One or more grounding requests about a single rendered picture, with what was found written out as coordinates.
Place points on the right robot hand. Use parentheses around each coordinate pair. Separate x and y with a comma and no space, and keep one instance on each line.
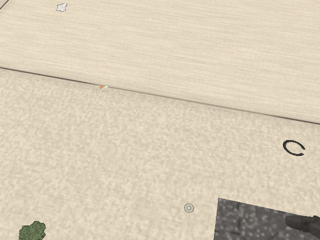
(306,224)

